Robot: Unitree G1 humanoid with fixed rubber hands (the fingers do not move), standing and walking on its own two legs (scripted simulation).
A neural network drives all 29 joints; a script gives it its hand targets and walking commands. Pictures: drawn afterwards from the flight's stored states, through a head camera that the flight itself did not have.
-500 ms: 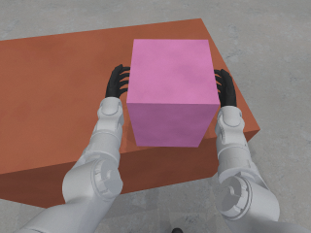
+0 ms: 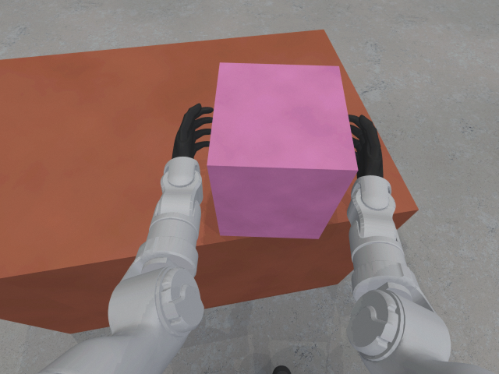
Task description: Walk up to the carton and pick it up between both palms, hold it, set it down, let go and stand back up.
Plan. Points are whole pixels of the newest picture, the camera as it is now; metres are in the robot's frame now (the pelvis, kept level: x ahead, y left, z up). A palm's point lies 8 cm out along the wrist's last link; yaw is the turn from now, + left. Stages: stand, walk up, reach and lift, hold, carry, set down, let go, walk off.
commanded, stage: reach and lift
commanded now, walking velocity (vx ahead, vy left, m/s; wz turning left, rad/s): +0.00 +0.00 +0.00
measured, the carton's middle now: (273, 159) +0.47 -0.04 +0.00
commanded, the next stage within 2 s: none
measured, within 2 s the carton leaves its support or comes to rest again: leaves its support in 1.20 s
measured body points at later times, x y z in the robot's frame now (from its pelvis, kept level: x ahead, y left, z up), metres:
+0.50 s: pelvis +0.00 +0.00 +0.00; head +0.08 +0.01 +0.44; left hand +0.45 +0.11 +0.06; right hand +0.42 -0.18 +0.06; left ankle -0.06 +0.09 -0.75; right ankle +0.00 -0.10 -0.75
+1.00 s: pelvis -0.01 +0.00 +0.00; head +0.04 +0.01 +0.45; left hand +0.42 +0.13 +0.06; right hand +0.39 -0.16 +0.06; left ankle -0.06 +0.09 -0.75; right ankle +0.00 -0.10 -0.75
